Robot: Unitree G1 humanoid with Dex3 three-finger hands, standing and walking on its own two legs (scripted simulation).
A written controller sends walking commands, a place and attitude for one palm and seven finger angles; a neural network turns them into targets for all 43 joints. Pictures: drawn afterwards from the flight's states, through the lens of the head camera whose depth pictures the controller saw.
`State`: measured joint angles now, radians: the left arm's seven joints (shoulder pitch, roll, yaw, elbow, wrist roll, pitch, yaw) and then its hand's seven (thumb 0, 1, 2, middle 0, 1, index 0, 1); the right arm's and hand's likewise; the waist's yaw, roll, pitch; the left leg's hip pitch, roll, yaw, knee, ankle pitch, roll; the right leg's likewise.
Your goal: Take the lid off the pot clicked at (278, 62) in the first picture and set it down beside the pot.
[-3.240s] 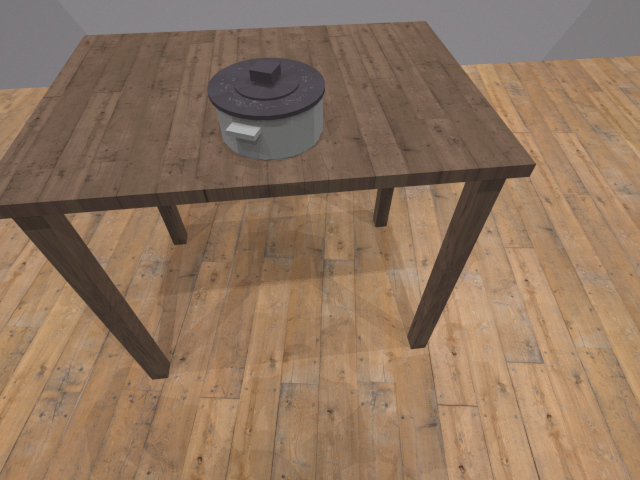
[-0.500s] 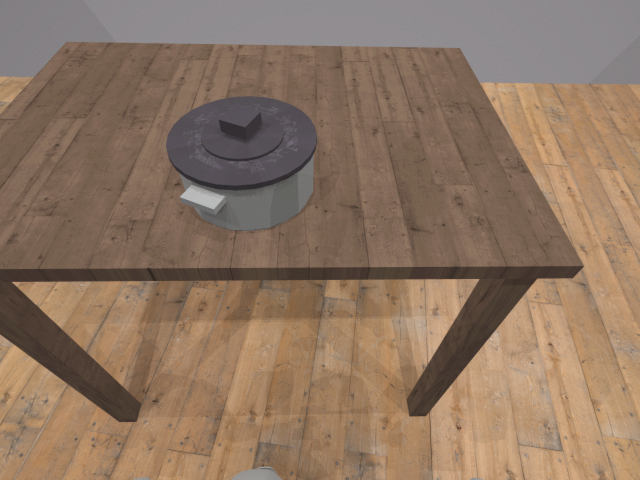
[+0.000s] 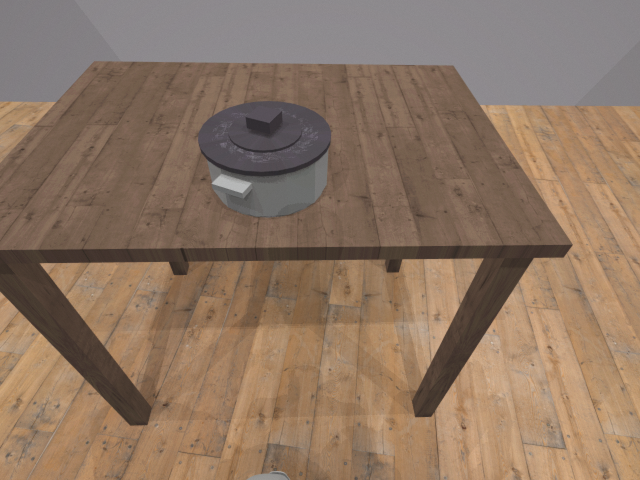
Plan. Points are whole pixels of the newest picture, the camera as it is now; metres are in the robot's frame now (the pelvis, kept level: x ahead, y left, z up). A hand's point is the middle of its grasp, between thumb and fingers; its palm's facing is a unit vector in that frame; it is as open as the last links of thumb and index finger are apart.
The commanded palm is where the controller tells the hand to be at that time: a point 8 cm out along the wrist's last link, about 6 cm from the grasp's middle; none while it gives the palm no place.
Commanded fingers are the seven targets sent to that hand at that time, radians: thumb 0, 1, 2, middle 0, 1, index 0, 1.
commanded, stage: come to a stop and stand still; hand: left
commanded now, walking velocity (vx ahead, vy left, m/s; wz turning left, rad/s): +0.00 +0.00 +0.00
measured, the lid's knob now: (264, 119) +0.58 +0.11 +0.17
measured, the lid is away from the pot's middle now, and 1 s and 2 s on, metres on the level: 0.00 0.00 0.00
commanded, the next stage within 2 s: look again from close up in 1.00 s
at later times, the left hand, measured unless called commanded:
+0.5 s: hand out of the picture -0.07 +0.21 -0.15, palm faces +0.09 -0.98 -0.20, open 7.3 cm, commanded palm none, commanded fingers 0.00 0.90 0.90 -0.20 -0.30 -0.20 -0.30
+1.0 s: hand out of the picture -0.04 +0.23 -0.14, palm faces +0.05 -0.97 -0.22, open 7.3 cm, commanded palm none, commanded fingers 0.00 0.90 0.90 -0.20 -0.30 -0.20 -0.30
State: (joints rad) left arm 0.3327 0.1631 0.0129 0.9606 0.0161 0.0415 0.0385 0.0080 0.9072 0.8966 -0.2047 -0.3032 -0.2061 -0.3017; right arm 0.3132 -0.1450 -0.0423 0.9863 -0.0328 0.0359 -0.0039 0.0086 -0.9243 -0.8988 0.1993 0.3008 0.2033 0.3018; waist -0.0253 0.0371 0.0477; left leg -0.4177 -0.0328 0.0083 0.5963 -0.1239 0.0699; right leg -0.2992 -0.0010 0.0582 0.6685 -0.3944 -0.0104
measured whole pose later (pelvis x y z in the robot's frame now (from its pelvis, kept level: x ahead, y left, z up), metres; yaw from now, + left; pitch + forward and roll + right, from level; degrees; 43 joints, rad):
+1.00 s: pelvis -0.10 +0.04 +0.02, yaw +1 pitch +1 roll +2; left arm 0.24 0.16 0.05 0.97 0.02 0.00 0.01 0.01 0.92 0.90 -0.20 -0.30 -0.20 -0.30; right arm 0.38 -0.09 -0.03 1.06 -0.04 -0.02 -0.02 0.00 -0.91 -0.90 0.20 0.30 0.20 0.30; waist -0.03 0.00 0.02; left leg -0.24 -0.04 0.02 0.39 -0.17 0.03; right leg -0.39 -0.03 -0.03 0.72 -0.38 -0.02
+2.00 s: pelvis -0.04 +0.03 +0.02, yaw +1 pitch +0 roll +1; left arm 0.27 0.15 0.02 1.08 0.01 -0.01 0.04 0.01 0.92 0.90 -0.20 -0.30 -0.20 -0.30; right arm 0.27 -0.14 -0.02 1.14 -0.02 -0.01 -0.04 0.00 -0.93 -0.90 0.20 0.30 0.20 0.30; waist 0.01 0.01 0.03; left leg -0.14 0.01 0.03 0.41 -0.27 -0.01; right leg -0.16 0.02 -0.03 0.44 -0.28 -0.03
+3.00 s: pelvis +0.12 -0.04 +0.00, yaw +1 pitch +1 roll -1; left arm 0.19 0.17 0.07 0.91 0.03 -0.01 0.02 0.00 0.91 0.90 -0.20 -0.30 -0.20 -0.30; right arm 0.28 -0.19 -0.07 1.05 -0.03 0.03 -0.04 0.00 -0.91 -0.90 0.20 0.30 0.21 0.30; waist -0.01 0.03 0.05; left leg -0.41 0.07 0.01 1.01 -0.56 -0.02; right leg -0.35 -0.03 -0.06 0.63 -0.29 -0.01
